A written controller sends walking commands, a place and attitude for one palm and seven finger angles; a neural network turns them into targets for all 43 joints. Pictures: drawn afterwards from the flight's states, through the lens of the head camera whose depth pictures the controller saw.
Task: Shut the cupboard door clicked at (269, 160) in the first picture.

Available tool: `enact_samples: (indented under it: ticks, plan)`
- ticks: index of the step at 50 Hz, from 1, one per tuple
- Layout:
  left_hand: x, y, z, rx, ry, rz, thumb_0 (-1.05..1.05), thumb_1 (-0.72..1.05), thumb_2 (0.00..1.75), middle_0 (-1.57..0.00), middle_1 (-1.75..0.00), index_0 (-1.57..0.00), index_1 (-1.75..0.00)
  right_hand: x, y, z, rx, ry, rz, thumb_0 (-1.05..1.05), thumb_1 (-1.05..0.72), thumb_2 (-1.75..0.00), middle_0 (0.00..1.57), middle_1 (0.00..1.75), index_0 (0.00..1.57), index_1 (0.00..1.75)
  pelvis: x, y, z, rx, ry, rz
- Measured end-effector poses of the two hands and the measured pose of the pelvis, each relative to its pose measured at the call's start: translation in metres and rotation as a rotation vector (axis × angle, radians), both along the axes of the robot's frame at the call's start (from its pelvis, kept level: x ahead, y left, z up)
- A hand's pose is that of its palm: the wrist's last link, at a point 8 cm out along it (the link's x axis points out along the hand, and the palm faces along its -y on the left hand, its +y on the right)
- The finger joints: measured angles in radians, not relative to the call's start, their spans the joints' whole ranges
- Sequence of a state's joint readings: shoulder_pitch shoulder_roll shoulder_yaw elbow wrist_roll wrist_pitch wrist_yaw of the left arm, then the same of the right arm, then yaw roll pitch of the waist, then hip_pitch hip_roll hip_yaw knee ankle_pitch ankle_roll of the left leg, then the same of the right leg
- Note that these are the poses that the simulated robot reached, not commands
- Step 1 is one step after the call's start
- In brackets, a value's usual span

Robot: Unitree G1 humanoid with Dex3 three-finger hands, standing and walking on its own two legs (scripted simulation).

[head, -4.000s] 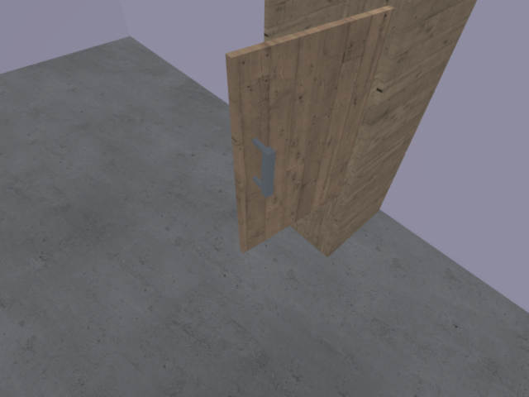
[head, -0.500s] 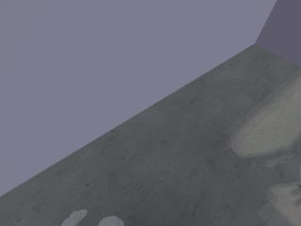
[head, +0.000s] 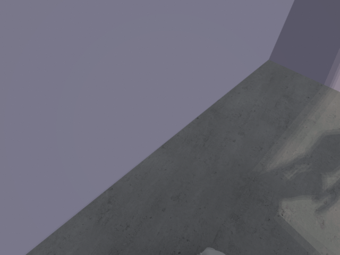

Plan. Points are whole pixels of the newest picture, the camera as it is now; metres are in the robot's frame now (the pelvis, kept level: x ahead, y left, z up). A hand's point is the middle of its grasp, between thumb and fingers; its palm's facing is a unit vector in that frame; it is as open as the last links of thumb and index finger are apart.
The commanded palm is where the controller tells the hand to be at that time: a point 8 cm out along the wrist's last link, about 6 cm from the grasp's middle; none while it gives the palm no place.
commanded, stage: turn to face it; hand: left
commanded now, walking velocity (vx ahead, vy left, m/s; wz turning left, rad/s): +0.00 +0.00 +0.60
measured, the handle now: out of the picture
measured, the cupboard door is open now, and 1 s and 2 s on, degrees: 83 83 83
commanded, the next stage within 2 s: none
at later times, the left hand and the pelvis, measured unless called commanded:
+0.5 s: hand (98, 246) +0.17 +0.21 -0.18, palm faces +0.29 -0.93 -0.21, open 7.4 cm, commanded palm none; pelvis +0.13 +0.00 +0.00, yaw +16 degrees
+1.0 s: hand out of the picture +0.08 +0.15 -0.18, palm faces +0.59 -0.77 -0.23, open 7.4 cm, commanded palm none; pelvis +0.16 -0.04 -0.01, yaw +36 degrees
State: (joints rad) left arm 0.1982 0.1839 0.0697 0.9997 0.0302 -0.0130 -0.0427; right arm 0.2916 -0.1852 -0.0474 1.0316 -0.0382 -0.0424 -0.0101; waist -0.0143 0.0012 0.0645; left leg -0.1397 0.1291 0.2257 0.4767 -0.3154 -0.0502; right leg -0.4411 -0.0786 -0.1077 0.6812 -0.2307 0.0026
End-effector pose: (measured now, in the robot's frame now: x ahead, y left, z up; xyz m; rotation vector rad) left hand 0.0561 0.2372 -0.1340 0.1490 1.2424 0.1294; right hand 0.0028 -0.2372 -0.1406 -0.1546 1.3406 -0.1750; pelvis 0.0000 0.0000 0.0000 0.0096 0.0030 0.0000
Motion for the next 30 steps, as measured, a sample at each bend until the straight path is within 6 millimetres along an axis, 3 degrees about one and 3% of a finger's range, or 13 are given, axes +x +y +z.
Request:
enact_samples:
  ticks: [2,5,10,14,19,25,30]
  plan:
    - [0.033,-0.007,-0.007,0.02,-0.055,-0.02,0.0,0.91,0.9,-0.2,-0.3,-0.19,-0.3,-0.001,-0.01,-0.013,0.011,0.053,-0.022,0.0,-0.92,-0.9,0.2,0.3,0.2,0.3,0.02,-0.011,-0.012,0.026,-0.002,0.015]
    - [0.064,-0.018,-0.006,0.023,-0.098,0.004,0.0,0.91,0.9,-0.2,-0.3,-0.19,-0.3,0.007,-0.017,-0.018,0.013,0.141,-0.02,0.01,-0.92,-0.9,0.2,0.3,0.2,0.3,0.042,-0.015,-0.014,0.002,-0.012,0.055]
    - [0.087,-0.023,-0.002,0.007,-0.114,0.089,-0.01,0.92,0.9,-0.2,-0.3,-0.2,-0.3,0.06,-0.014,-0.001,0.005,0.141,0.036,0.01,-0.91,-0.9,0.19,0.3,0.2,0.3,0.071,-0.017,-0.001,-0.001,-0.001,0.123]
    - [0.093,-0.013,-0.01,-0.008,-0.099,0.144,-0.01,0.93,0.9,-0.21,-0.3,-0.2,-0.3,0.117,-0.001,0.005,0.0,0.069,0.114,0.01,-0.91,-0.9,0.19,0.3,0.2,0.3,0.09,-0.012,-0.002,-0.007,0.0,0.174]
    - [0.086,0.007,-0.031,-0.01,-0.029,0.206,-0.01,0.92,0.9,-0.21,-0.3,-0.2,-0.3,0.185,0.014,0.0,-0.026,-0.047,0.194,0.01,-0.91,-0.9,0.19,0.3,0.2,0.3,0.111,0.0,-0.016,-0.024,0.007,0.215]
    - [0.088,0.018,-0.013,0.027,-0.021,0.282,0.0,0.91,0.9,-0.2,-0.3,-0.2,-0.3,0.235,0.016,0.012,-0.035,-0.095,0.284,0.0,-0.91,-0.9,0.2,0.3,0.2,0.3,0.126,-0.005,-0.004,-0.027,0.026,0.274]
    - [0.094,0.013,0.004,0.071,-0.06,0.329,0.0,0.91,0.9,-0.2,-0.3,-0.19,-0.3,0.267,0.001,0.011,-0.025,-0.096,0.347,0.01,-0.9,-0.9,0.2,0.3,0.2,0.3,0.137,-0.02,0.0,-0.03,0.019,0.333]
